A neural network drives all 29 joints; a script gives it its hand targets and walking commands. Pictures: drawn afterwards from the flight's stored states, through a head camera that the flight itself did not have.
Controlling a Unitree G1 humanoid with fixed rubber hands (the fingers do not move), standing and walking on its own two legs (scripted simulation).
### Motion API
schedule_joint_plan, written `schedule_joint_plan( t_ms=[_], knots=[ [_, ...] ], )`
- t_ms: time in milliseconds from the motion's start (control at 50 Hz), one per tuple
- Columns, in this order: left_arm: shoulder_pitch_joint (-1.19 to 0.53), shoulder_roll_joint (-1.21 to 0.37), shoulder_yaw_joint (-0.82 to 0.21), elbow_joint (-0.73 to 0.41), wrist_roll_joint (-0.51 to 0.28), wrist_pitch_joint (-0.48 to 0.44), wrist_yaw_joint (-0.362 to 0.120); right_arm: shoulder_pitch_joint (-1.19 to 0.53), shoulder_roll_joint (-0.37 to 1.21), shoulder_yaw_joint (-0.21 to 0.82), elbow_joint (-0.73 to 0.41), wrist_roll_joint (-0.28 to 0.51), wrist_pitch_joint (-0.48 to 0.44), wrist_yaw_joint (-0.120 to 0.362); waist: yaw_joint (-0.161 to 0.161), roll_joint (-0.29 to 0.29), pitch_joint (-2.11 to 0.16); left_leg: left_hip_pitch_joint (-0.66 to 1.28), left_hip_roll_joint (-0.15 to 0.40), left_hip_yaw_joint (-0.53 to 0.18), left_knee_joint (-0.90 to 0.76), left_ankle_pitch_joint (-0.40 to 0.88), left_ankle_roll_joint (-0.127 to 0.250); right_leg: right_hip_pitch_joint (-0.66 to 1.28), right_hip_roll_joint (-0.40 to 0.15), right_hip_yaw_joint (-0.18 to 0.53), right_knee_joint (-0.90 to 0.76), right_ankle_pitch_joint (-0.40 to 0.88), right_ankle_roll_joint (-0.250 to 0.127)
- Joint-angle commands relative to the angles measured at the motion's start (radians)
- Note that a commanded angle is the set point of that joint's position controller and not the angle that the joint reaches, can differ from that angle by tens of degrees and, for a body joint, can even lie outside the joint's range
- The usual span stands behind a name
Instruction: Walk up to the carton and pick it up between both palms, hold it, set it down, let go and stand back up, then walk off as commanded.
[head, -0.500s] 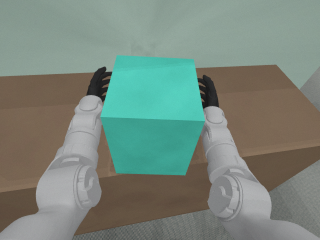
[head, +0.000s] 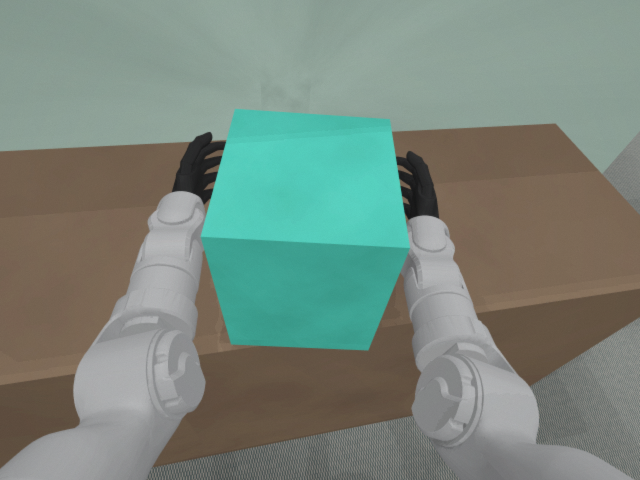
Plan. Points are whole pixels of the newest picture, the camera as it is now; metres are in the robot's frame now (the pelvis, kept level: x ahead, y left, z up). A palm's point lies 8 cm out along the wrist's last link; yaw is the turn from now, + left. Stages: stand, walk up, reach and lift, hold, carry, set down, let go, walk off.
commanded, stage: set down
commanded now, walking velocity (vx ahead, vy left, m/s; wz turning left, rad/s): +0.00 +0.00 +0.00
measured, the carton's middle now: (306, 237) +0.41 +0.01 +0.05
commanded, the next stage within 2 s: none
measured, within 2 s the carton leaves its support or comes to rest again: neither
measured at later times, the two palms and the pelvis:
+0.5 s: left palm (193, 195) +0.44 +0.15 +0.10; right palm (421, 218) +0.40 -0.14 +0.10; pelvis +0.00 +0.00 +0.00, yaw +0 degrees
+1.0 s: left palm (192, 206) +0.45 +0.17 +0.06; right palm (427, 239) +0.41 -0.17 +0.05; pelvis +0.00 +0.00 +0.00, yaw -1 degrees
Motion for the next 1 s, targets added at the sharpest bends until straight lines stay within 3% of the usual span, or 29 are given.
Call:
schedule_joint_plan(
  t_ms=[0,40,120,160,200,220,260,300,320,340,380,400,480,540,580,640,660,680,700,720,760,800,820,880,900,920,940,960,980],
  knots=[
    [-0.554,-0.424,-0.067,0.058,0.136,-0.070,-0.150,-0.547,0.463,0.105,-0.091,-0.057,-0.055,0.140,0.025,0.094,-0.476,0.231,0.029,0.036,-0.121,0.517,-0.109,0.012,-0.039,-0.051,0.016,0.281,0.050],
    [-0.572,-0.445,-0.082,0.044,0.122,-0.069,-0.154,-0.532,0.460,0.091,-0.087,-0.070,-0.047,0.141,-0.007,0.071,-0.474,0.265,0.038,0.026,-0.123,0.521,-0.106,-0.017,-0.034,-0.054,0.012,0.284,0.060],
    [-0.562,-0.436,-0.092,0.036,0.135,-0.069,-0.147,-0.531,0.447,0.067,-0.088,-0.067,-0.051,0.144,-0.002,0.118,-0.475,0.274,0.041,0.019,-0.122,0.535,-0.119,-0.052,-0.029,-0.064,0.004,0.217,0.047],
    [-0.521,-0.436,-0.071,0.046,0.145,-0.061,-0.148,-0.514,0.434,0.088,-0.118,-0.074,-0.048,0.147,-0.008,0.088,-0.447,0.283,0.042,0.019,-0.113,0.559,-0.112,-0.036,-0.022,-0.067,0.014,0.251,0.048],
    [-0.540,-0.422,-0.060,0.061,0.143,-0.058,-0.156,-0.528,0.438,0.089,-0.123,-0.072,-0.047,0.148,0.012,0.082,-0.447,0.265,0.044,0.028,-0.130,0.511,-0.103,-0.015,-0.030,-0.058,0.001,0.224,0.055],
    [-0.519,-0.434,-0.069,0.043,0.142,-0.064,-0.152,-0.490,0.457,0.079,-0.086,-0.080,-0.043,0.145,-0.007,0.088,-0.454,0.250,0.035,0.037,-0.126,0.500,-0.105,-0.040,-0.035,-0.060,0.002,0.233,0.055],
    [-0.517,-0.422,-0.064,0.046,0.147,-0.060,-0.157,-0.503,0.448,0.089,-0.118,-0.079,-0.046,0.144,0.008,0.097,-0.430,0.263,0.035,0.033,-0.118,0.536,-0.106,-0.038,-0.031,-0.058,0.004,0.249,0.053],
    [-0.476,-0.437,-0.054,0.060,0.164,-0.053,-0.164,-0.461,0.446,0.094,-0.101,-0.083,-0.036,0.144,-0.007,0.084,-0.380,0.267,0.038,0.026,-0.121,0.522,-0.101,-0.029,-0.029,-0.067,0.004,0.233,0.059],
    [-0.487,-0.417,-0.028,0.042,0.168,-0.058,-0.161,-0.462,0.439,0.089,-0.091,-0.081,-0.031,0.149,0.019,0.086,-0.382,0.245,0.035,0.035,-0.134,0.480,-0.098,-0.026,-0.034,-0.058,0.000,0.199,0.054],
    [-0.483,-0.436,-0.060,0.016,0.156,-0.062,-0.158,-0.458,0.451,0.093,-0.102,-0.074,-0.041,0.151,0.001,0.095,-0.411,0.270,0.041,0.023,-0.125,0.524,-0.103,-0.043,-0.026,-0.063,0.006,0.219,0.051],
    [-0.480,-0.432,-0.040,0.040,0.157,-0.069,-0.155,-0.485,0.448,0.106,-0.155,-0.070,-0.054,0.153,0.032,0.078,-0.444,0.285,0.041,0.033,-0.110,0.555,-0.101,-0.046,-0.028,-0.061,0.008,0.245,0.057],
    [-0.482,-0.428,-0.061,0.017,0.155,-0.070,-0.152,-0.448,0.448,0.102,-0.106,-0.078,-0.050,0.146,0.005,0.082,-0.451,0.286,0.044,0.030,-0.107,0.585,-0.105,-0.043,-0.021,-0.061,0.009,0.248,0.055],
    [-0.464,-0.296,-0.032,0.021,0.163,-0.077,-0.130,-0.416,0.356,0.090,-0.104,-0.065,-0.038,0.128,0.034,0.093,-0.400,0.249,0.028,0.033,-0.112,0.506,-0.093,-0.036,-0.032,-0.055,0.015,0.236,0.057],
    [-0.473,-0.157,-0.016,0.039,0.142,-0.079,-0.099,-0.382,0.192,0.035,-0.079,-0.046,-0.043,0.110,0.006,0.113,-0.402,0.269,0.033,0.030,-0.111,0.526,-0.107,-0.072,-0.026,-0.056,0.016,0.212,0.054],
    [-0.463,-0.038,-0.001,0.026,0.126,-0.092,-0.070,-0.352,0.092,0.007,-0.046,-0.045,-0.039,0.075,-0.004,0.090,-0.391,0.250,0.032,0.035,-0.108,0.499,-0.099,-0.077,-0.031,-0.049,0.011,0.211,0.053],
    [-0.480,0.081,-0.028,0.028,0.094,-0.098,-0.020,-0.344,0.026,0.068,-0.015,0.040,-0.036,0.034,0.006,0.098,-0.326,0.222,0.039,0.018,-0.114,0.479,-0.091,-0.115,-0.027,-0.049,0.004,0.157,0.047],
    [-0.489,0.136,-0.064,0.033,0.046,-0.101,0.001,-0.370,-0.074,0.064,-0.024,0.079,-0.052,0.021,-0.003,0.114,-0.395,0.226,0.041,0.013,-0.088,0.495,-0.102,-0.158,-0.020,-0.053,0.015,0.185,0.042],
    [-0.503,0.118,-0.113,0.001,0.024,-0.106,0.018,-0.373,-0.030,0.097,-0.012,0.112,-0.056,0.005,-0.014,0.115,-0.440,0.211,0.043,0.006,-0.082,0.491,-0.098,-0.170,-0.019,-0.048,0.012,0.192,0.037],
    [-0.524,0.134,-0.135,0.003,0.002,-0.120,0.029,-0.400,-0.035,0.119,-0.024,0.143,-0.071,-0.001,-0.003,0.144,-0.494,0.212,0.044,0.009,-0.062,0.533,-0.103,-0.196,-0.018,-0.049,0.021,0.212,0.035],
    [-0.528,0.195,-0.134,0.042,-0.029,-0.124,0.042,-0.417,-0.087,0.133,-0.053,0.162,-0.082,-0.012,0.012,0.122,-0.551,0.222,0.044,0.013,-0.040,0.547,-0.096,-0.206,-0.016,-0.043,0.031,0.244,0.036],
    [-0.602,0.174,-0.206,0.023,-0.099,-0.152,0.069,-0.472,-0.087,0.136,-0.025,0.195,-0.099,-0.029,-0.021,0.142,-0.664,0.183,0.048,-0.004,-0.011,0.557,-0.099,-0.236,-0.010,-0.038,0.046,0.267,0.032],
    [-0.578,0.237,-0.212,0.086,-0.146,-0.167,0.086,-0.458,-0.184,0.155,-0.017,0.231,-0.115,-0.043,-0.006,0.141,-0.740,0.193,0.052,0.002,0.022,0.585,-0.106,-0.245,-0.005,-0.028,0.067,0.325,0.022],
    [-0.579,0.270,-0.198,0.113,-0.146,-0.168,0.086,-0.468,-0.204,0.174,-0.017,0.239,-0.106,-0.047,0.009,0.132,-0.765,0.193,0.051,0.000,0.031,0.571,-0.101,-0.246,-0.007,-0.020,0.068,0.318,0.026],
    [-0.627,0.261,-0.252,0.091,-0.205,-0.215,0.096,-0.520,-0.222,0.197,-0.072,0.273,-0.148,-0.054,0.017,0.154,-0.952,0.174,0.055,-0.004,0.074,0.672,-0.121,-0.230,-0.005,-0.020,0.110,0.415,0.027],
    [-0.625,0.260,-0.262,0.093,-0.231,-0.229,0.090,-0.517,-0.222,0.201,-0.074,0.271,-0.149,-0.053,0.009,0.131,-0.993,0.198,0.055,-0.006,0.086,0.687,-0.118,-0.252,-0.006,-0.017,0.107,0.428,0.028],
    [-0.630,0.296,-0.266,0.074,-0.244,-0.251,0.093,-0.512,-0.243,0.237,-0.089,0.302,-0.157,-0.046,0.027,0.134,-1.046,0.237,0.062,-0.012,0.112,0.767,-0.120,-0.265,-0.005,-0.015,0.129,0.476,0.033],
    [-0.631,0.295,-0.276,0.079,-0.251,-0.256,0.090,-0.503,-0.262,0.252,-0.076,0.307,-0.153,-0.046,0.024,0.125,-1.061,0.269,0.066,-0.021,0.123,0.808,-0.123,-0.303,-0.001,-0.016,0.127,0.469,0.036],
    [-0.610,0.306,-0.261,0.105,-0.252,-0.260,0.083,-0.455,-0.237,0.303,-0.049,0.338,-0.150,-0.041,0.051,0.132,-1.011,0.291,0.064,-0.010,0.134,0.870,-0.120,-0.302,-0.008,-0.009,0.134,0.480,0.040],
    [-0.608,0.316,-0.268,0.130,-0.249,-0.258,0.074,-0.457,-0.246,0.311,-0.006,0.361,-0.143,-0.039,0.042,0.137,-0.977,0.269,0.066,-0.019,0.131,0.840,-0.118,-0.300,-0.014,-0.007,0.131,0.464,0.039]
  ],
)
